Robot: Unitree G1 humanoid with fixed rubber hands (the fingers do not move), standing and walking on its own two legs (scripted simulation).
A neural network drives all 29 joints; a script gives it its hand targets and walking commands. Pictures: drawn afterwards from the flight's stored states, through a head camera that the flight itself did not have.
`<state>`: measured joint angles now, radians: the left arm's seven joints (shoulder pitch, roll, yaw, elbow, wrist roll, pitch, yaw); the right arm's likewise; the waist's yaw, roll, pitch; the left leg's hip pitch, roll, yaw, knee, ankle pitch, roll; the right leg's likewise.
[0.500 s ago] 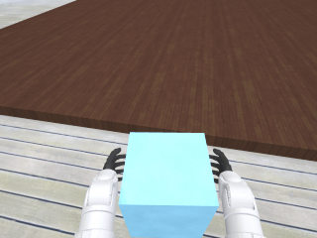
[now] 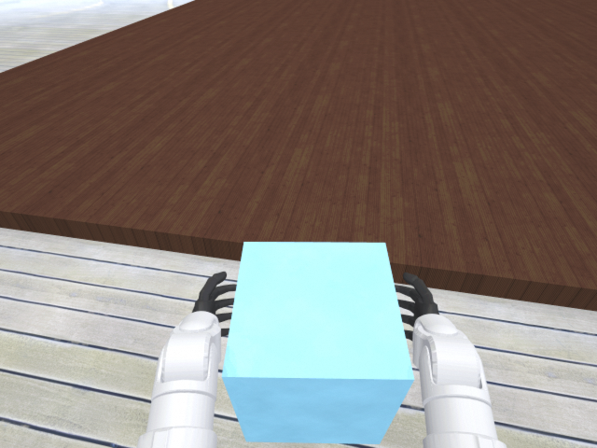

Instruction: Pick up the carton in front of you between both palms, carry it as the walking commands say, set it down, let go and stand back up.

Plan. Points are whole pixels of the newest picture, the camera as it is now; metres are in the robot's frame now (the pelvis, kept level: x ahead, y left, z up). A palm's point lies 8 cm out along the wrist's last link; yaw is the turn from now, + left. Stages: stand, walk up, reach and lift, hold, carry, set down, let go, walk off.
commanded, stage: carry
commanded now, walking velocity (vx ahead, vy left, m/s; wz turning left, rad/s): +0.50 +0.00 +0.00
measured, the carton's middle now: (313, 345) +0.30 +0.00 -0.02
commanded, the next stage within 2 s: none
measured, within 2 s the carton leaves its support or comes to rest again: neither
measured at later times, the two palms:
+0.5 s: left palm (226, 246) +0.44 +0.15 +0.07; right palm (406, 248) +0.44 -0.15 +0.07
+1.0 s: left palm (235, 148) +0.74 +0.18 +0.09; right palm (367, 151) +0.72 -0.12 +0.09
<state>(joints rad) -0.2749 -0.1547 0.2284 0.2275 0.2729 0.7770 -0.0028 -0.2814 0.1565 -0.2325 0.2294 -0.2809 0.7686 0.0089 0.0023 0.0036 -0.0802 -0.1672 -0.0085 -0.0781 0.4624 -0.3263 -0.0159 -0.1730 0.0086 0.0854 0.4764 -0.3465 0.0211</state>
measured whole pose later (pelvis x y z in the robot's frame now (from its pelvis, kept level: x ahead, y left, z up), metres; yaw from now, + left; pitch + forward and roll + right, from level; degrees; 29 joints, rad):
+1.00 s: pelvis +0.47 +0.05 +0.01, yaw -3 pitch +5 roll -2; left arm -0.15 -0.13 0.09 -0.33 0.13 1.19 0.08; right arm -0.14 0.13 -0.12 -0.34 -0.10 1.18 -0.09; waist -0.04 0.02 -0.11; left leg -0.10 0.01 0.21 0.26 -0.25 0.07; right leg -0.61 -0.10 -0.12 0.81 -0.17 0.00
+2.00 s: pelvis +0.83 +0.03 +0.00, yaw -1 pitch +7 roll +0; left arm -0.75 -0.03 0.26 0.08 0.08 1.24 0.13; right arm -0.74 0.03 -0.27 0.07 -0.09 1.23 -0.13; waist -0.01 0.00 0.04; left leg -0.28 0.02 0.13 0.51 -0.25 0.02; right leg -0.30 -0.04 -0.16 0.58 -0.25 -0.02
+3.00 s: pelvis +0.87 +0.02 -0.01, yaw -2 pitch +1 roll +0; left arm -0.68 0.00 0.20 0.25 0.07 1.22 0.12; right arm -0.69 -0.01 -0.20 0.26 -0.07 1.21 -0.12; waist 0.00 0.01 -0.09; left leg -0.36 0.01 0.13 0.56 -0.22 0.05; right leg -0.22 0.00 -0.07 0.57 -0.38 -0.02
